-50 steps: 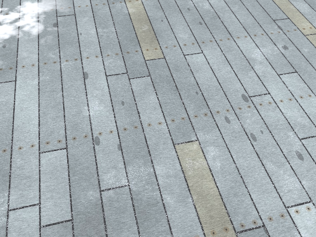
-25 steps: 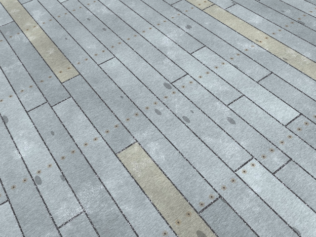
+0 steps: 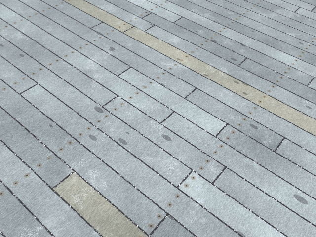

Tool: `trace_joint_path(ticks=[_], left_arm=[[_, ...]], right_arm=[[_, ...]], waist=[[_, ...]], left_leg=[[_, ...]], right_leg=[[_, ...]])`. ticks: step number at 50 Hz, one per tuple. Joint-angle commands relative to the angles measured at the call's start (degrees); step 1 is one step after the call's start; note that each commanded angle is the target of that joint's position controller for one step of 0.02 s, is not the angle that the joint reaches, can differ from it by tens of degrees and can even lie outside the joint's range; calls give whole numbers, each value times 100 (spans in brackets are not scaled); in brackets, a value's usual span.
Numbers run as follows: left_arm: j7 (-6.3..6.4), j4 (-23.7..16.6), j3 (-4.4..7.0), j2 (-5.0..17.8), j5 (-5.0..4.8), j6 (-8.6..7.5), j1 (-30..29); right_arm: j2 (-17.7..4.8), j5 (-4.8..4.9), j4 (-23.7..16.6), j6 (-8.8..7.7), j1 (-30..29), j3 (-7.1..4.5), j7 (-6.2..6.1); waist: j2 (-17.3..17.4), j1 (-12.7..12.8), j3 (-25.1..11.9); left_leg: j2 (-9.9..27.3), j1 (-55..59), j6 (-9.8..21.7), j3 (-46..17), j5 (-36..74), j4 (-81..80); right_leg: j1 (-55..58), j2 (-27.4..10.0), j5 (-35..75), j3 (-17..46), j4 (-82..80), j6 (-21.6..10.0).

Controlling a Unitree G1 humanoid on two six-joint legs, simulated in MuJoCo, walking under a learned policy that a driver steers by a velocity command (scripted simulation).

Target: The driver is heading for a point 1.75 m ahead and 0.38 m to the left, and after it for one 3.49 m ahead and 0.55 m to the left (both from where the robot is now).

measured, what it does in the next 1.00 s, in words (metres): walks ahead: right foot, then left foot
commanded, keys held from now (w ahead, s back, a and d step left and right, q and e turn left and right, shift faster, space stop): w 1.00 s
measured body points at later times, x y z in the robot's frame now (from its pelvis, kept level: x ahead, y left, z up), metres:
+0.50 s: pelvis +0.21 -0.07 +0.00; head +0.24 -0.08 +0.45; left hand +0.32 +0.19 -0.12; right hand +0.24 -0.33 -0.14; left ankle +0.16 +0.08 -0.66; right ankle +0.22 -0.13 -0.74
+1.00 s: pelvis +0.50 -0.04 -0.01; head +0.53 -0.02 +0.44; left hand +0.52 +0.22 -0.16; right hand +0.59 -0.30 -0.13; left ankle +0.55 +0.02 -0.74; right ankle +0.39 -0.16 -0.65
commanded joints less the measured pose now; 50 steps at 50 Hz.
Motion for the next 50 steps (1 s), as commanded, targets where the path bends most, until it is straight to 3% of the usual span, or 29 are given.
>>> trace_joint_path(ticks=[1,7,11,14,15,16,17,18,19,20,21,23,26,27,31,34,37,40,41,42,43,44,45,46,47,48,49,50], left_arm=[[-138,-222,132,575,71,-154,-29],[-217,-455,-34,279,58,-200,-1105],[-252,-631,-139,115,-4,-244,-1678],[-157,-567,-102,235,-21,-280,-1340],[-98,-402,-62,283,-14,-309,-857],[-22,-98,15,437,38,-372,-29],[67,90,126,816,141,-429,989],[112,200,276,1468,153,-415,1434],[91,204,189,1075,-11,-394,1159],[71,155,101,799,-49,-396,589],[47,136,25,503,-37,-435,296],[61,204,-61,261,-79,-512,97],[58,432,-65,270,-138,-640,391],[65,503,-49,337,-157,-654,473],[62,776,-95,227,-165,-652,843],[78,954,-104,263,-159,-666,1062],[127,1153,-101,351,-128,-650,1305],[188,1251,-88,454,-91,-618,1177],[202,1273,-73,517,-62,-601,1115],[198,1288,-68,546,-57,-565,1052],[191,1227,-103,475,-89,-561,1055],[117,1048,-248,-171,-294,-572,1699],[134,1163,-127,213,-186,-566,1637],[138,1000,-52,385,-125,-561,1044],[106,924,-76,304,-117,-599,742],[98,947,-66,211,-86,-578,579],[60,979,-103,40,-23,-488,796],[19,1054,-128,-36,22,-405,930]], right_arm=[[-717,49,-175,-215,-55,-179,50],[-716,103,262,-355,691,-234,132],[-800,70,509,-361,1048,-249,150],[-933,83,611,-334,1032,-275,136],[-958,104,633,-322,947,-271,128],[-885,138,659,-309,927,-240,127],[-703,160,490,-317,798,-163,132],[-53,246,265,-317,1203,-18,158],[-726,80,380,-273,841,-186,94],[-694,91,297,-297,598,-209,147],[-562,107,311,-324,488,-165,192],[-427,-3,418,-212,588,-142,256],[-324,-48,441,-95,447,-135,335],[-290,-57,368,-80,239,-126,355],[-214,-47,36,-83,-803,-74,376],[-90,-9,-153,-118,-1449,12,388],[-156,9,-294,-131,-1822,23,357],[-287,2,-238,-177,-1556,-31,292],[-386,-2,-92,-200,-1098,-82,242],[-492,-18,197,-242,-250,-148,185],[-756,-124,475,-292,745,-247,114],[-1444,-265,529,-292,1333,-434,56],[-1257,-24,547,-231,1115,-407,126],[-1008,106,495,-216,426,-349,134],[-612,110,431,-248,-6,-251,159],[-371,76,492,-316,-60,-173,182],[-285,117,572,-331,-160,-143,156],[-287,107,606,-373,-139,-140,150]], waist=[[983,25,534],[889,-335,592],[994,-484,613],[1010,-209,470],[908,73,265],[594,443,-223],[97,904,-957],[-1466,738,-1573],[-462,713,-1047],[-235,419,-375],[-77,280,-79],[-300,17,121],[-173,-76,209],[-195,-75,289],[-82,86,536],[-76,228,600],[-71,289,646],[-104,54,462],[-165,-152,187],[-74,-514,-274],[87,-882,-853],[1307,-672,-1772],[1120,-638,-1895],[734,-348,-783],[474,-223,-233],[360,-89,184],[546,160,125],[684,219,79]], left_leg=[[1308,462,695,-1625,-1281,-1697],[1334,971,891,-1035,89,-1745],[1363,743,836,-694,1262,-1456],[1569,639,735,-652,2568,-1001],[1490,582,636,-489,3458,-453],[1202,313,494,-144,3885,623],[929,-639,341,111,2611,2148],[-23,-2431,108,480,-1103,4050],[153,-2846,242,-203,-1283,4608],[446,-2895,315,-254,-743,4598],[626,-2721,306,-202,-369,4346],[806,-2362,190,-45,-127,4005],[817,-2448,45,121,90,3856],[852,-2651,-13,175,239,3725],[884,-3109,-177,368,965,2774],[707,-2748,-138,574,1454,1768],[571,-2583,49,620,1475,1222],[294,-1985,339,701,916,891],[112,-1413,449,743,652,821],[-62,-446,588,827,679,496],[476,1051,820,267,584,421],[2327,2928,1558,-2418,-157,249],[2680,2815,1797,-3997,-259,-649],[2385,1898,1567,-2986,-560,-761],[2164,1061,1408,-2280,-251,-1001],[1801,437,1100,-1641,814,-1080],[1596,117,962,-1257,694,-1264],[1572,-137,1012,-1125,814,-1391]], right_leg=[[-1366,-334,574,-61,635,118],[-1725,-873,1087,-808,-433,348],[-894,-844,995,-1251,-1551,231],[93,-638,844,-1404,-2012,-87],[791,-482,946,-1439,-2333,-204],[1939,-425,1083,-1390,-2627,-351],[3344,-1482,157,-236,-2877,-625],[4501,-3124,-917,2525,-3554,-1202],[3819,-3019,-955,2877,-3840,-1159],[3163,-2761,-497,1996,-3845,-1075],[2632,-2490,410,1376,-3963,-988],[2063,-2011,1144,549,-4210,-807],[1960,-1867,2184,93,-4379,-890],[1978,-1887,2246,17,-4474,-945],[2097,-1713,2895,-387,-4581,-946],[2125,-1644,3328,-637,-4553,-863],[2587,-1863,3703,-592,-4476,-852],[3051,-1976,5210,-706,-3840,-724],[3117,-1950,5974,-763,-3242,-649],[2997,-1792,6205,-911,-2224,-557],[2064,-1588,5010,-1031,-836,-470],[10,-731,1746,-1338,1539,-194],[-829,-233,-875,-643,2431,-254],[-1218,-674,-330,-444,2485,-316],[-1125,-905,123,-503,2135,-330],[-824,-1082,330,-502,1778,-345],[-522,-1177,452,-578,1516,-274],[-282,-1208,481,-632,1419,-196]])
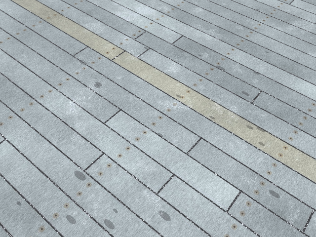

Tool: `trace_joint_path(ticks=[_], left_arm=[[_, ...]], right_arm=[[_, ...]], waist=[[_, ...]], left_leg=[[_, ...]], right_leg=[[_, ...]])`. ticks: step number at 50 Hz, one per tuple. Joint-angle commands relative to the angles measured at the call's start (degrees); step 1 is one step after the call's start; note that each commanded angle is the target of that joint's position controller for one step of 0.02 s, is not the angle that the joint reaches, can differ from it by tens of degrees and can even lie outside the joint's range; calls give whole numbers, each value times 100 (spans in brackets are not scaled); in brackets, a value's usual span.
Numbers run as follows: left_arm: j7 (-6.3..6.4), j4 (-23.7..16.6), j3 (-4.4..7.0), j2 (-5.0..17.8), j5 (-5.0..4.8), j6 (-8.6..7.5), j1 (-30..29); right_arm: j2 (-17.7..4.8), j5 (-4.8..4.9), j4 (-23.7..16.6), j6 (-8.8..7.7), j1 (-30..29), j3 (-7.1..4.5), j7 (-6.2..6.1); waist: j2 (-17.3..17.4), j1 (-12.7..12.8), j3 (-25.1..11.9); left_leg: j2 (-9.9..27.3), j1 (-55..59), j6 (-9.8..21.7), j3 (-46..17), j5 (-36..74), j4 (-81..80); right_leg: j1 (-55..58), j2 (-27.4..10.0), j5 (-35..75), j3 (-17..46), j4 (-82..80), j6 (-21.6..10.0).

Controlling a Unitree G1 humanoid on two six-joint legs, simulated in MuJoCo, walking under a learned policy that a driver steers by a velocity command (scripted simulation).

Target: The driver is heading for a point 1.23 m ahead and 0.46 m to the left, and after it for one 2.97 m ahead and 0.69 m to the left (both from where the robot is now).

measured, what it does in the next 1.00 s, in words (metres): walks ahead, turning left: right foot, then left foot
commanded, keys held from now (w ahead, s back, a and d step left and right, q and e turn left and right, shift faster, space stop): w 0.34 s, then w+q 0.66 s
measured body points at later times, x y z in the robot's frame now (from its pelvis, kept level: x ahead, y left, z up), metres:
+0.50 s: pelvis +0.28 -0.04 +0.00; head +0.31 -0.05 +0.44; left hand +0.43 +0.21 -0.12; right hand +0.25 -0.29 -0.16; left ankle +0.12 +0.06 -0.65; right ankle +0.35 -0.11 -0.73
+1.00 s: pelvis +0.53 +0.02 -0.02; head +0.57 +0.03 +0.43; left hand +0.42 +0.25 -0.17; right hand +0.78 -0.16 -0.13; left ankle +0.60 +0.09 -0.74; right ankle +0.38 -0.12 -0.67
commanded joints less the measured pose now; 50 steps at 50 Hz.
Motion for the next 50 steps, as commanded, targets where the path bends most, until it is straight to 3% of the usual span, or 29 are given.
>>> trace_joint_path(ticks=[1,4,5,6,11,15,18,19,20,21,22,23,24,25,26,27,29,31,37,41,44,46,47,48,49,50], left_arm=[[-85,-151,65,293,97,106,465],[-129,-324,77,284,80,187,-147],[-136,-441,59,251,86,187,-404],[-135,-524,62,294,81,176,-718],[-151,-822,-19,152,13,121,-1728],[-121,-1013,-15,233,6,82,-2157],[-75,-957,56,360,14,6,-1777],[-31,-766,117,453,20,-38,-1153],[31,-439,202,614,80,-111,-131],[122,-298,345,1139,251,-162,783],[80,-267,457,1452,166,-79,895],[43,-390,379,1089,41,-24,341],[36,-464,274,707,5,-47,-183],[32,-451,206,429,22,-96,-404],[62,-381,167,296,10,-142,-464],[88,-325,149,241,1,-180,-443],[96,-229,160,283,-41,-284,-242],[104,-164,181,351,-64,-348,-92],[138,4,156,332,-43,-342,312],[204,154,183,473,-30,-275,720],[262,173,221,630,0,-174,697],[275,135,279,815,18,-69,610],[253,81,302,892,7,-11,556],[222,-61,297,871,-12,3,435],[99,-569,188,250,-144,-70,513],[56,-759,259,684,-81,-148,-94]], right_arm=[[-436,38,-4,-170,430,-83,-7],[-538,65,190,-229,735,-110,-10],[-626,69,247,-235,876,-121,-7],[-515,77,324,-229,1032,-94,-6],[-497,68,540,-214,1537,-56,-41],[-569,-10,699,-166,1768,-64,-108],[-660,-42,736,-136,1592,-88,-167],[-705,-42,738,-121,1510,-95,-162],[-681,-5,700,-112,1386,-78,-143],[-347,148,465,-136,1484,24,-97],[-86,279,460,-122,2044,46,-97],[-689,125,523,-64,1670,-125,-148],[-567,103,419,-73,1255,-130,-120],[-368,104,410,-61,1119,-106,-96],[-313,13,381,8,1032,-126,-58],[-222,-55,412,100,1136,-122,-9],[-82,-63,360,222,1077,-122,59],[-82,-65,194,284,657,-138,111],[33,-46,-306,273,-607,-47,224],[7,-84,-593,266,-1218,-1,268],[-119,-110,-630,271,-1085,-56,253],[-288,-115,-446,263,-375,-154,202],[-425,-129,-254,216,303,-241,161],[-814,-204,-18,178,1184,-404,80],[-1527,-175,-167,230,1080,-591,11],[-1574,-57,-240,312,1212,-583,-14]], waist=[[539,79,-280],[319,59,-57],[477,2,41],[381,-77,172],[419,-380,152],[507,-454,208],[552,-169,37],[536,105,-278],[340,544,-833],[-304,730,-1632],[-1400,492,-2385],[-347,366,-1718],[-79,213,-917],[38,67,-465],[-103,-62,-280],[-223,-170,-213],[-218,-260,-241],[-180,-253,-92],[-173,-64,186],[-186,108,245],[-336,-73,61],[-431,-390,-364],[-359,-671,-749],[67,-1105,-1232],[1729,-721,-1714],[707,-880,-1908]], left_leg=[[1581,559,716,-1794,567,-1785],[1376,675,672,-1336,573,-2078],[1450,668,730,-1331,696,-2144],[1357,835,674,-1199,1094,-2138],[1188,1379,496,-830,1821,-2008],[1509,2103,553,-892,2333,-1730],[1608,2321,424,-862,3834,-997],[1516,2250,354,-844,4432,-281],[1254,1724,244,-663,4077,839],[839,150,67,-442,2132,2622],[-128,-1382,-77,-324,-1943,4460],[248,-1780,8,-936,-1740,4821],[484,-1827,19,-969,-1263,4679],[702,-1658,24,-965,-939,4339],[807,-1505,-4,-957,-794,4112],[846,-1301,-57,-914,-695,4034],[850,-1349,-125,-826,-531,3985],[942,-1750,-183,-761,-140,3782],[853,-2024,-258,-318,948,2066],[687,-1912,-47,101,822,1239],[334,-1425,259,335,105,989],[-76,-632,527,467,-497,864],[-239,208,691,392,-499,510],[216,1563,978,-443,-696,38],[2055,3421,1920,-3711,-792,-429],[2342,3496,2092,-4807,-472,-1084]], right_leg=[[-692,-408,303,137,-24,102],[-1291,-559,880,-32,-526,262],[-1442,-643,1062,-55,-863,321],[-1660,-650,1247,-128,-1100,359],[-1551,-401,1974,-458,-2616,384],[-1566,-286,1699,-457,-3163,206],[-772,-14,1029,-508,-3527,-56],[-3,172,913,-553,-3743,-162],[1350,111,1177,-475,-4057,-320],[3151,-1286,579,1115,-4152,-688],[4102,-2592,266,3503,-4826,-1274],[3414,-2364,73,3131,-4979,-1120],[2553,-2153,211,2291,-5175,-977],[1893,-1893,595,1637,-5428,-731],[1528,-1664,811,1162,-5565,-543],[1264,-1536,1065,799,-5643,-422],[1211,-1491,1562,382,-5739,-434],[1265,-1437,1775,-25,-5857,-381],[1513,-1199,2631,-970,-5843,-253],[2195,-1403,3351,-1282,-5615,-229],[2668,-1514,5239,-1541,-4863,-179],[2788,-1534,6375,-1641,-3606,-171],[2499,-1519,6010,-1675,-2521,-110],[1444,-1383,4556,-1718,-891,89],[-1354,-114,-579,-1610,1525,515],[-2176,157,-1091,-171,2061,504]])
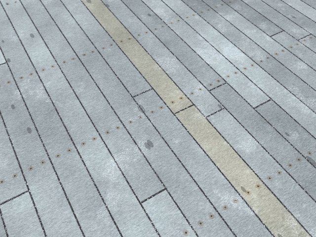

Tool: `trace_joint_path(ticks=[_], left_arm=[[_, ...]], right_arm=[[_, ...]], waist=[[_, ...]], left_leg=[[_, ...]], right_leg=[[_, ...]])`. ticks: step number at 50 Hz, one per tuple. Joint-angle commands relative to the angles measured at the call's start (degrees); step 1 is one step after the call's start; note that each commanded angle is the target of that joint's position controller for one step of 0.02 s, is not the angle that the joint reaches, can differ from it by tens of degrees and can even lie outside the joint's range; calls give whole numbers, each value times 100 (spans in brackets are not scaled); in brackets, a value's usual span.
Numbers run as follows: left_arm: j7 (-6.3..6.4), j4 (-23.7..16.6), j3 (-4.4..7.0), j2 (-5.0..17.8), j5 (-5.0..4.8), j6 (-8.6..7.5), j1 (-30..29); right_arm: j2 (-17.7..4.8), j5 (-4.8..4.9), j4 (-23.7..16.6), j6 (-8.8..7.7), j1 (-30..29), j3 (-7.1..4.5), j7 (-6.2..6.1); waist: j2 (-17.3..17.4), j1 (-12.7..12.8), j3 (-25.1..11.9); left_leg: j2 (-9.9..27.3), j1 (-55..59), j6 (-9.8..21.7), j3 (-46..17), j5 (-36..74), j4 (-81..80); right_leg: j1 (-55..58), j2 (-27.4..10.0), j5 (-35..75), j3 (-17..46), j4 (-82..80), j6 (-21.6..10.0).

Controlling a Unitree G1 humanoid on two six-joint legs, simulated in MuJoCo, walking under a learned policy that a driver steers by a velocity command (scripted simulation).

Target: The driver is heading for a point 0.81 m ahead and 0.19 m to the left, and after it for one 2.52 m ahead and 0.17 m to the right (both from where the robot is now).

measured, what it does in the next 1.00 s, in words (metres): walks ahead, turning left: right foot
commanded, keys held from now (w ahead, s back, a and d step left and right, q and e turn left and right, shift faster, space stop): w+q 0.86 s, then w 0.14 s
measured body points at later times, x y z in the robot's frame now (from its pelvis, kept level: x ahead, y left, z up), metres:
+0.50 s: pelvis +0.28 -0.01 +0.01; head +0.31 +0.00 +0.46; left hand +0.45 +0.27 -0.07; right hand +0.30 -0.30 -0.12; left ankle +0.09 +0.04 -0.71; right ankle +0.43 -0.08 -0.72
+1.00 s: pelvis +0.50 +0.10 +0.01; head +0.53 +0.13 +0.46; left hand +0.32 +0.30 -0.13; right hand +0.82 +0.05 -0.07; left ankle +0.55 +0.23 -0.71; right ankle +0.43 -0.09 -0.71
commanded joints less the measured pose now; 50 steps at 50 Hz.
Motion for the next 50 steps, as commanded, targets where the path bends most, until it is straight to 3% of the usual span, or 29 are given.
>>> trace_joint_path(ticks=[1,2,3,4,6,9,12,17,20,22,23,24,25,26,27,28,29,30,32,34,36,42,46,48,49,50], left_arm=[[-117,-1065,129,759,-56,-260,-874],[-104,-1006,113,739,-73,-314,-753],[-87,-983,130,725,14,-268,-747],[-81,-931,117,672,136,-149,-548],[-116,-982,109,609,205,46,-510],[-170,-1229,91,574,187,145,-1082],[-182,-1493,76,607,156,168,-1790],[-229,-1849,10,633,114,118,-2653],[-247,-2049,-24,688,70,37,-2924],[-223,-2005,1,816,47,-20,-2508],[-177,-1862,51,940,35,-51,-1996],[-110,-1641,122,1088,40,-108,-1226],[-17,-1528,214,1400,138,-176,-362],[54,-1589,307,1880,303,-149,27],[14,-1588,334,1846,209,-51,-282],[-10,-1690,213,1238,144,-13,-729],[-36,-1687,115,845,99,-20,-998],[-48,-1611,58,701,126,-50,-899],[-33,-1468,82,809,73,-126,-858],[-95,-1358,95,804,20,-247,-696],[-104,-1292,129,872,14,-291,-593],[-110,-1095,163,948,13,-276,-320],[-78,-887,197,1133,16,-196,104],[-67,-773,207,1269,23,-106,232],[-65,-728,201,1324,25,-62,262],[-63,-723,164,1292,0,-17,238]], right_arm=[[-1476,117,209,111,1777,-426,-199],[-1121,167,231,73,1508,-343,-210],[-947,177,203,13,1276,-288,-227],[-823,229,148,-35,1088,-242,-234],[-832,252,168,-173,1183,-214,-209],[-1034,236,204,-226,1498,-255,-190],[-1049,232,225,-201,1906,-263,-170],[-1060,186,249,-175,2418,-257,-217],[-1132,134,216,-161,2521,-267,-269],[-1244,122,117,-167,2241,-295,-306],[-1323,119,49,-185,2029,-313,-291],[-1362,155,18,-221,1896,-318,-241],[-1144,223,-80,-276,1867,-260,-177],[-467,411,-292,-288,2279,-109,-173],[-834,269,-304,-230,2611,-143,-207],[-1015,141,-165,-143,2361,-177,-224],[-956,102,-181,-118,1987,-161,-160],[-833,56,-189,-98,1785,-150,-110],[-756,4,-248,48,1848,-131,5],[-705,33,-406,124,1547,-111,84],[-639,24,-577,147,1141,-78,139],[-435,49,-1001,90,-7,68,283],[-475,-17,-1187,88,-462,95,299],[-542,-70,-1144,68,-302,66,230],[-605,-92,-1007,31,110,26,186],[-678,-131,-693,-38,989,-34,126]], waist=[[268,-760,-1207],[-109,-463,-620],[-264,-230,-397],[-253,-46,-402],[-62,74,-436],[110,-52,-316],[265,-333,-227],[429,-669,-190],[489,-709,-176],[583,-420,-230],[589,-171,-418],[377,205,-808],[-31,576,-1475],[-1147,432,-2203],[-1530,83,-2273],[-605,-46,-1345],[-108,-37,-724],[-135,-39,-379],[-670,-198,-445],[-559,-204,-393],[-422,-174,-324],[-456,27,-98],[-459,155,6],[-511,50,-125],[-510,-140,-379],[-312,-545,-868]], left_leg=[[2303,3822,1558,-3985,-87,-2076],[2062,2931,1250,-3405,509,-2184],[1731,2432,1018,-2966,1058,-2217],[1520,1987,938,-2643,1387,-2321],[1298,1679,943,-2381,2065,-2319],[1029,1555,777,-2211,1842,-2460],[991,1903,606,-2390,1655,-2472],[1032,2595,503,-2633,2071,-2177],[1123,2840,432,-2817,2568,-1851],[1126,2581,217,-2898,2875,-1585],[1028,2313,78,-2859,3441,-1194],[763,2075,-57,-2695,3706,-329],[385,1396,-197,-2405,2780,1025],[-368,-223,-396,-1734,-861,2755],[-297,-917,-371,-1530,-2034,3527],[137,-1098,-365,-1508,-1486,3777],[331,-1013,-410,-1407,-1056,3529],[499,-825,-429,-1407,-864,3247],[613,-660,-538,-1228,-762,3145],[665,-888,-573,-1201,-587,3073],[759,-1254,-625,-1162,-253,2823],[798,-1086,-652,-675,923,998],[609,-621,-422,-342,417,109],[332,-164,-216,-202,-181,-203],[122,377,-93,-150,-317,-401],[-109,1500,43,-99,-55,-864]], right_leg=[[-3979,208,174,1470,2931,-73],[-3680,-29,582,1444,2212,-95],[-3353,-166,660,1482,1727,-62],[-2917,-197,741,1474,1501,16],[-2630,-199,687,1435,1115,155],[-2907,-167,1309,1291,351,298],[-3328,-92,1920,1303,-408,346],[-3560,157,2342,1348,-1320,269],[-3296,353,2182,1357,-1843,146],[-2399,483,1929,1400,-2312,2],[-1553,655,1693,1334,-2465,-99],[-491,712,1810,1280,-2797,-226],[872,-69,1271,2012,-2982,-463],[2355,-1734,435,4224,-3323,-881],[2046,-2144,63,5806,-3853,-1272],[1208,-1913,-389,5061,-3911,-1208],[465,-1544,20,4065,-4045,-1084],[34,-1215,1186,3216,-4073,-840],[-278,-1037,1614,2605,-4323,-868],[-227,-1065,2378,2190,-4427,-960],[-90,-1101,2474,1801,-4584,-995],[-14,-830,2974,622,-4626,-787],[377,-1045,3496,442,-4439,-714],[706,-1130,4944,303,-3833,-680],[793,-1109,5765,194,-3166,-652],[539,-937,5883,-39,-2077,-550]])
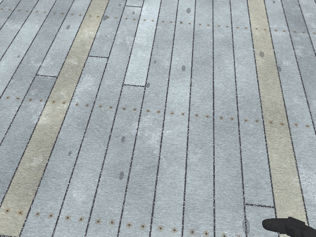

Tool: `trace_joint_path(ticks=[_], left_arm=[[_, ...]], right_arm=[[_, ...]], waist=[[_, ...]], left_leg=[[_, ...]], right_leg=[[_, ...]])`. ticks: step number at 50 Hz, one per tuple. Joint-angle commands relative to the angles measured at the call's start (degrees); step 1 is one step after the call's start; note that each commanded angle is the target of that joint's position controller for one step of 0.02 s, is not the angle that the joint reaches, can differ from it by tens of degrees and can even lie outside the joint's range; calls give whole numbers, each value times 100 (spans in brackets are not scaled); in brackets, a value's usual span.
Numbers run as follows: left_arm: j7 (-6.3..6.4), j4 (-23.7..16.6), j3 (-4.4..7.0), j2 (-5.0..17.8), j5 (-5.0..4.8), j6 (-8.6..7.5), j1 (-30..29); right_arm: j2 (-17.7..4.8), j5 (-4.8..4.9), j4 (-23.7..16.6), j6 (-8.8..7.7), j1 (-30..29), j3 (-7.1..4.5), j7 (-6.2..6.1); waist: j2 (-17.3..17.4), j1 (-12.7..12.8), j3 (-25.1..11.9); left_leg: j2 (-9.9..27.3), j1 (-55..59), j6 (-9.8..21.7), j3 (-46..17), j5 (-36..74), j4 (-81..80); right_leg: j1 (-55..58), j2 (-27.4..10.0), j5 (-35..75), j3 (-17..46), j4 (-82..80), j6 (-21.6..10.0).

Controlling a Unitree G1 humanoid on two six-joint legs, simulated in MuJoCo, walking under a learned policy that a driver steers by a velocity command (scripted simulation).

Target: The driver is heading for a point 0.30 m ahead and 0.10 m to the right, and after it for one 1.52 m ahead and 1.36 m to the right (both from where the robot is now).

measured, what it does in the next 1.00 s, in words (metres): walks ahead, turning right: left foot, then right foot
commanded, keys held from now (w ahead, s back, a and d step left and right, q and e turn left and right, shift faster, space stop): w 0.06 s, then w+e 0.12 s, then e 0.82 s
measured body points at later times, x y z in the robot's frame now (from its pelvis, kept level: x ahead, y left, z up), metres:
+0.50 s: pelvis +0.23 +0.01 +0.00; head +0.26 +0.01 +0.45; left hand +0.39 +0.23 -0.12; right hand +0.22 -0.25 -0.14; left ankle +0.12 +0.08 -0.72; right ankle +0.32 -0.07 -0.72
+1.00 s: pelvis +0.28 +0.04 +0.01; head +0.31 +0.04 +0.46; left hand +0.49 +0.26 -0.12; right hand +0.28 -0.25 -0.10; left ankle +0.33 +0.14 -0.73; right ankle +0.32 -0.07 -0.73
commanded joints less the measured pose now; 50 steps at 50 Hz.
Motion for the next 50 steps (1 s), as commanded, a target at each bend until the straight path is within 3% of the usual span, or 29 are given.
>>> trace_joint_path(ticks=[1,2,3,4,5,6,7,8,10,12,15,20,23,25,26,27,28,29,30,32,33,36,40,42,45,48,49,50], left_arm=[[25,-340,107,854,-28,33,19],[-110,-714,-82,112,-111,6,422],[-58,-725,107,800,-42,45,-182],[-64,-822,116,785,-116,23,-614],[-75,-756,56,623,-153,-26,-627],[-88,-628,63,576,-108,14,-505],[-109,-483,60,517,-21,123,-180],[-134,-401,60,462,26,206,-8],[-186,-373,95,398,40,288,-98],[-187,-398,121,350,30,315,-340],[-185,-545,86,234,36,315,-746],[-237,-798,-7,102,76,311,-1381],[-223,-808,54,273,136,293,-1080],[-167,-648,143,423,164,205,-366],[-103,-599,256,795,196,126,123],[-28,-700,465,1516,70,194,-59],[-48,-754,499,1573,-239,246,128],[-1,-868,463,1288,-234,324,-304],[42,-891,336,883,-170,408,-679],[67,-920,249,594,-125,484,-1006],[47,-912,260,667,-66,476,-977],[-4,-929,344,896,-13,434,-1014],[-17,-1020,413,1016,-2,549,-1037],[-36,-1059,436,1027,22,606,-1082],[-70,-1090,463,1030,52,652,-1131],[-83,-1118,465,989,-26,683,-1341],[-61,-1150,429,868,-86,669,-1366],[-36,-1186,343,500,-127,646,-1055]], right_arm=[[-869,-144,376,-163,2185,-331,-192],[-1546,-95,347,-165,2317,-456,-284],[-1576,108,310,-95,2593,-502,-374],[-1350,157,411,-107,2193,-446,-429],[-966,161,454,-169,1903,-341,-430],[-742,150,479,-230,1674,-266,-427],[-570,179,490,-273,1468,-201,-424],[-523,172,507,-336,1461,-177,-413],[-539,209,636,-452,1527,-177,-413],[-535,196,719,-506,1571,-162,-431],[-512,231,780,-494,1546,-134,-476],[-589,251,964,-380,1863,-137,-604],[-761,247,990,-281,1830,-207,-679],[-857,259,931,-199,1683,-254,-696],[-895,285,820,-192,1647,-270,-681],[-340,300,545,-182,2006,-178,-647],[-467,173,555,-116,2134,-145,-597],[-528,177,556,-77,1834,-155,-586],[-557,184,507,-64,1529,-164,-594],[-575,78,420,75,1357,-185,-594],[-482,62,433,170,1506,-161,-595],[-350,144,408,251,1561,-117,-610],[-440,170,208,312,1102,-130,-618],[-460,190,133,302,960,-133,-623],[-478,256,101,223,1043,-128,-657],[-482,302,196,100,1627,-131,-719],[-642,266,237,51,1825,-174,-768],[-1149,175,125,39,1732,-272,-819]], waist=[[-24,-1235,-1377],[1500,-926,-2118],[756,-1264,-2240],[465,-1091,-1421],[241,-868,-896],[113,-630,-611],[173,-406,-505],[367,-340,-476],[310,-257,-235],[187,-238,-45],[308,-252,-9],[449,-551,-96],[538,-435,-272],[350,-106,-649],[-147,210,-1023],[-1612,-235,-1519],[-1005,-40,-2354],[-408,-87,-1785],[-47,-236,-878],[41,-462,-395],[-214,-509,-452],[-328,-522,-750],[-641,-324,-774],[-747,-266,-645],[-831,-251,-615],[-865,-549,-610],[-637,-630,-569],[436,-407,-627]], left_leg=[[178,3343,484,-630,-435,-590],[2166,5207,1243,-3645,-510,-957],[2309,4936,1368,-4322,150,-1444],[2040,4371,1196,-3081,938,-1366],[1776,3523,959,-2410,1530,-1487],[1528,2974,689,-1895,1783,-1654],[1367,2474,501,-1503,1638,-1914],[1378,2177,525,-1366,1755,-2045],[1303,2024,507,-996,2135,-2286],[1226,2020,407,-475,3235,-2268],[1060,2052,241,127,3932,-2108],[1077,2639,109,527,4367,-1564],[1229,2960,65,534,5270,-638],[1111,2865,-67,614,4928,839],[760,2074,-333,714,3238,2346],[-519,125,-674,778,-2314,4489],[-483,-256,-736,-548,-2530,5030],[-162,-469,-763,-748,-2233,5136],[39,-562,-776,-714,-1929,4595],[152,-209,-817,-662,-1549,3705],[72,8,-840,-595,-1517,3488],[-17,182,-910,-550,-1393,2651],[-55,209,-924,-632,-1143,1935],[-124,301,-911,-645,-1154,1593],[-284,666,-806,-652,-1295,973],[-459,1622,-550,-624,-978,-575],[-156,2120,-433,-872,-831,-1414],[1182,2453,-116,-2175,-1576,-2126]], right_leg=[[-1482,-959,4159,149,2889,-707],[-3896,-39,-634,226,4947,-377],[-4348,221,-735,1209,5756,-402],[-4629,-83,-158,1505,5769,-511],[-4365,-226,194,1601,5271,-559],[-4016,-329,338,1667,4866,-564],[-3593,-341,464,1702,4670,-532],[-3314,-285,495,1724,4594,-505],[-3440,-184,764,1740,4454,-458],[-3653,-103,1152,1718,4207,-394],[-3643,-37,1781,1477,3405,-355],[-3321,202,2243,974,2016,-524],[-2919,501,1465,805,1696,-795],[-2113,720,1630,843,960,-1056],[-1099,144,3699,1628,563,-1372],[401,-1590,7653,3857,1000,-2366],[576,-1985,7569,4568,629,-3032],[58,-1813,6003,4221,428,-2951],[-901,-1458,4921,3800,135,-2607],[-1784,-846,3646,3339,-250,-2094],[-1927,-750,3846,3250,-213,-2071],[-1893,-455,3427,3108,-169,-1846],[-1981,-339,1153,3578,-444,-1637],[-2082,-303,515,3829,-525,-1561],[-2080,-302,611,4158,-446,-1460],[-2304,-132,826,4351,-219,-1131],[-2648,144,351,4169,17,-830],[-3127,710,-512,3427,1160,-493]])
Velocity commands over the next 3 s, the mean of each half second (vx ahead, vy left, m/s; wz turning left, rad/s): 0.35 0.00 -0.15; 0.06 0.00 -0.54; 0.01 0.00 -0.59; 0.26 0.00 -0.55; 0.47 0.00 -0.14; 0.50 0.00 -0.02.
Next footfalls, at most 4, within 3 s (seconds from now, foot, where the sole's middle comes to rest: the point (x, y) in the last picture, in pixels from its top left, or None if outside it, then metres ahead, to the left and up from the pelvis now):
0.02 left None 0.16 0.09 -0.76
0.52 right None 0.36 -0.07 -0.76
0.98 left None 0.37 0.12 -0.76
1.44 right None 0.22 -0.04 -0.76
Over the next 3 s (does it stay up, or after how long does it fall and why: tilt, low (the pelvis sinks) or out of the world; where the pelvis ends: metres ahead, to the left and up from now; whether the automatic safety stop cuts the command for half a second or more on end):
stays up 0.56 -0.52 0.00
